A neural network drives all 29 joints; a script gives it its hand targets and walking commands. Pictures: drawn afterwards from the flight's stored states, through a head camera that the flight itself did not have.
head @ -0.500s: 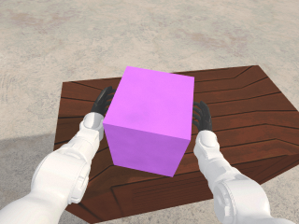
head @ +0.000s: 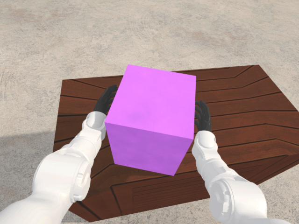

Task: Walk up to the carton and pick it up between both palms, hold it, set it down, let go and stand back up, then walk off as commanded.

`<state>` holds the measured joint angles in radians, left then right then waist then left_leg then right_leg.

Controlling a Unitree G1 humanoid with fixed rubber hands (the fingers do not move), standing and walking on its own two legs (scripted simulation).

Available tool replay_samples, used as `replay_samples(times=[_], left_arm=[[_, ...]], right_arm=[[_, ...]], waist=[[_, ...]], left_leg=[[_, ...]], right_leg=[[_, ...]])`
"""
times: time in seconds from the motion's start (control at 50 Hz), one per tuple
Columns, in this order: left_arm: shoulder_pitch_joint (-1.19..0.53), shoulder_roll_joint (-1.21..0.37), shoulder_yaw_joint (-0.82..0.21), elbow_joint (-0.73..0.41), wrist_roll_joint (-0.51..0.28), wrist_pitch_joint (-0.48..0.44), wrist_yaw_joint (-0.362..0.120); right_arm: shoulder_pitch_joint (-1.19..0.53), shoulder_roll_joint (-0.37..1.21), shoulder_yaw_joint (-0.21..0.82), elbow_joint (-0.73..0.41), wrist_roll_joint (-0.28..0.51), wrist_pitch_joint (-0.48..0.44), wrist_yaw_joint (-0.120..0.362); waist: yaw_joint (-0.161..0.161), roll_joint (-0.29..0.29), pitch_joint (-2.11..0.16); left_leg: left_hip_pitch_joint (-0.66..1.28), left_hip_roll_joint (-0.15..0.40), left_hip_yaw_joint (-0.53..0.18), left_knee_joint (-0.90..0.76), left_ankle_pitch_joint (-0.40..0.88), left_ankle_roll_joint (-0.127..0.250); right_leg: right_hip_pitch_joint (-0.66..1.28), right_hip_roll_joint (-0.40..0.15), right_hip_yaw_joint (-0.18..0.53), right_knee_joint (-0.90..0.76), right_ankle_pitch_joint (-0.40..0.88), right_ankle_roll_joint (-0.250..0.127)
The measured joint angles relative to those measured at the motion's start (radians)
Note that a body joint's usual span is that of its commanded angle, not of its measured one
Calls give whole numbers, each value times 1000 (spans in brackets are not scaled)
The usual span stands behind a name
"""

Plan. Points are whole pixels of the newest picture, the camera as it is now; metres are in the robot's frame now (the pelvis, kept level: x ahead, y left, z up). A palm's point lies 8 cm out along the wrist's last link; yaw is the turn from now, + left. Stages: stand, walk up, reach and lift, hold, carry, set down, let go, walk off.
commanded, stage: reach and lift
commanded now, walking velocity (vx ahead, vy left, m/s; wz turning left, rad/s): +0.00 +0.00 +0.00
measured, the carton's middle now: (152, 123) +0.41 -0.07 +0.00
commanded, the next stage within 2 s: none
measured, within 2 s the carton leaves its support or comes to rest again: leaves its support in 0.80 s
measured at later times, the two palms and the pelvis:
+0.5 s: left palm (101, 112) +0.43 +0.07 +0.05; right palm (202, 129) +0.35 -0.21 +0.02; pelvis +0.00 +0.00 +0.00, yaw +0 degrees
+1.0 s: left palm (101, 115) +0.41 +0.07 +0.07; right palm (203, 131) +0.34 -0.21 +0.03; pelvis -0.01 -0.02 +0.00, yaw +1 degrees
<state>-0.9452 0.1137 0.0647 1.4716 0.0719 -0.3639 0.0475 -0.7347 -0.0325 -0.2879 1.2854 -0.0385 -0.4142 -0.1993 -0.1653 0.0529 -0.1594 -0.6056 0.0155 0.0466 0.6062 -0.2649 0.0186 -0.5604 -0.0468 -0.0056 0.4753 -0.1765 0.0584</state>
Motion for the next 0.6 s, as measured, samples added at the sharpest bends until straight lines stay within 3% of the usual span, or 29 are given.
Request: replay_samples(times=[0.2,0.6], left_arm=[[0,-9,153,21,125,-52,-13],[3,-12,158,41,126,-98,-4]], right_arm=[[0,41,-187,2,-158,-58,8],[17,46,-192,-17,-165,-86,12]], waist=[[2,0,7],[13,4,11]], left_leg=[[0,0,0,0,1,0],[0,0,-8,-8,9,0]], right_leg=[[0,0,0,0,0,0],[0,0,-9,0,1,0]])
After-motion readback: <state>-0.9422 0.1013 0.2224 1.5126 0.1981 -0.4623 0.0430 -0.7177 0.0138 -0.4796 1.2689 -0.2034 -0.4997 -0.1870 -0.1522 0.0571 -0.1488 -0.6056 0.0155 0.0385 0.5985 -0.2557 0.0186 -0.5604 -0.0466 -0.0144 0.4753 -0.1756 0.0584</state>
